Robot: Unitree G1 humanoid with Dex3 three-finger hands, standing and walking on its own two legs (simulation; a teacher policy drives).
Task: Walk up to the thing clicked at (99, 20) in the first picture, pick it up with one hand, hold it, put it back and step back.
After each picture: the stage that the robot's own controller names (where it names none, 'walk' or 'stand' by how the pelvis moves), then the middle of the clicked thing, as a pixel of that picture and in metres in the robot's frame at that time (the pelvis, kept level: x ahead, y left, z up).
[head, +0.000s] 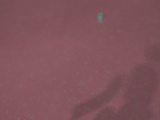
stand; (100, 17) +1.86 -0.20 -0.72
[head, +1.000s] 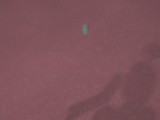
walk; (85, 29) +1.74 +0.13 -0.70
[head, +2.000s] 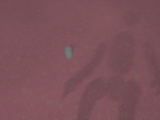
walk; (68, 52) +1.16 +0.26 -0.71
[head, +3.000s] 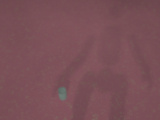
walk; (62, 93) +0.69 +0.20 -0.70
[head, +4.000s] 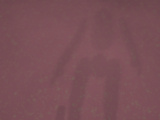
stand; out of the picture +0.38 +0.21 -0.70
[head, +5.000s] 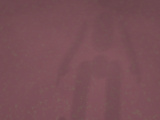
stand; out of the picture +0.34 +0.22 -0.73
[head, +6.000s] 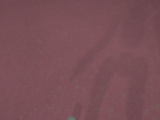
walk; out of the picture +0.41 +0.20 -0.71
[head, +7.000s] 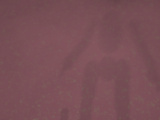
walk; out of the picture +0.41 +0.27 -0.69
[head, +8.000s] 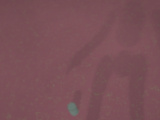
stand; (73, 109) +0.48 +0.22 -0.67
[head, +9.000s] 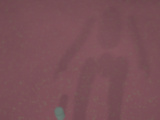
stand; (59, 113) +0.46 +0.22 -0.69
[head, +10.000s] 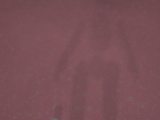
stand; out of the picture +0.43 +0.23 -0.72
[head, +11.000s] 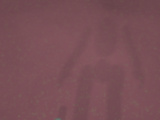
stand; out of the picture +0.45 +0.22 -0.72
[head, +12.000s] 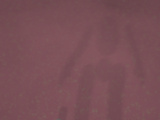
stand; out of the picture +0.44 +0.22 -0.73
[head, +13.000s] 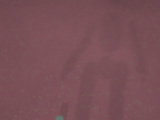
go down; out of the picture +0.45 +0.21 -0.72
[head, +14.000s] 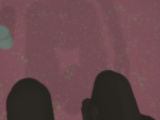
go down; (3, 37) +0.53 +0.26 -0.30
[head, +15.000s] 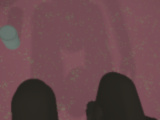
approach; (10, 38) +0.52 +0.26 -0.29
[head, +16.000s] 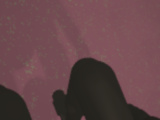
close in; out of the picture +0.50 +0.31 -0.23
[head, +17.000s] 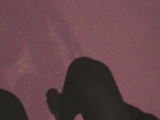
close; out of the picture +0.49 +0.32 -0.23
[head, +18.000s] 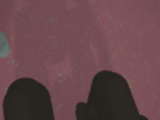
lift; out of the picture +0.49 +0.27 -0.27
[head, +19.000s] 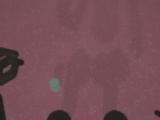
lift; (55, 85) +0.48 +0.18 -0.52
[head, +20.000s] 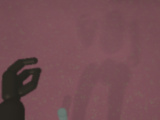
close; (62, 114) +0.46 +0.17 -0.67
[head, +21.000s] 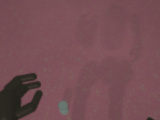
hold; (63, 107) +0.46 +0.16 -0.63
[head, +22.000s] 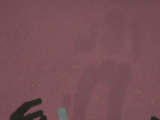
stand; (62, 114) +0.46 +0.17 -0.65
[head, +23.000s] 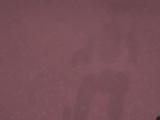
stand; out of the picture +0.44 +0.16 -0.65
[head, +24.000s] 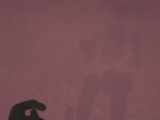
crouch; out of the picture +0.44 +0.15 -0.66
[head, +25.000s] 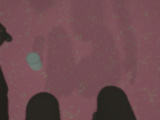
crouch; (34, 61) +0.50 +0.20 -0.39
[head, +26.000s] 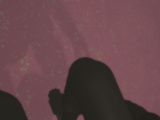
lower; out of the picture +0.48 +0.29 -0.24
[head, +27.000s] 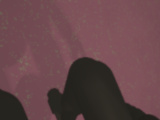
lower; out of the picture +0.48 +0.29 -0.23
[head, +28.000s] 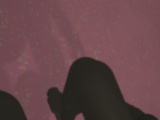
lower; out of the picture +0.48 +0.29 -0.24
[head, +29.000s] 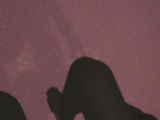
lower; out of the picture +0.48 +0.29 -0.24
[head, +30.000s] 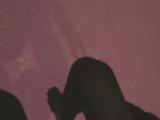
loosen; out of the picture +0.48 +0.29 -0.24
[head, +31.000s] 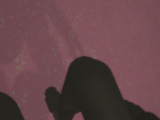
withdraw; out of the picture +0.48 +0.30 -0.24
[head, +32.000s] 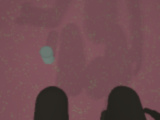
walk; (47, 55) +0.52 +0.20 -0.39
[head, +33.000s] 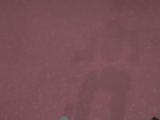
stand; out of the picture +0.45 +0.16 -0.66
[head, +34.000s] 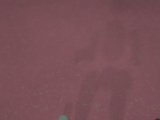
stand; out of the picture +0.46 +0.17 -0.66
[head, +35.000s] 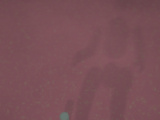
stand; (64, 119) +0.46 +0.17 -0.67
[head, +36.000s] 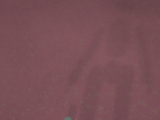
stand; out of the picture +0.46 +0.17 -0.72
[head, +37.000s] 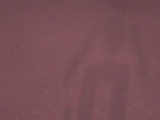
stand; out of the picture +0.43 +0.19 -0.73
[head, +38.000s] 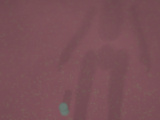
walk; (64, 109) +0.45 +0.18 -0.71
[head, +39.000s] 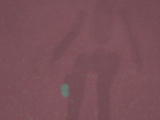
walk; (65, 90) +0.59 +0.13 -0.70
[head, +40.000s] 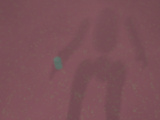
walk; (58, 63) +0.85 +0.27 -0.69
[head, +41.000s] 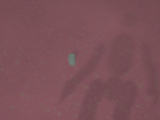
stand; (71, 59) +1.07 +0.18 -0.71
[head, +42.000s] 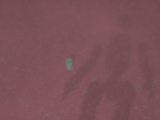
stand; (69, 64) +1.07 +0.18 -0.72
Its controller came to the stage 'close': yes
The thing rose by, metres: 0.00
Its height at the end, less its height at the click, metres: +0.00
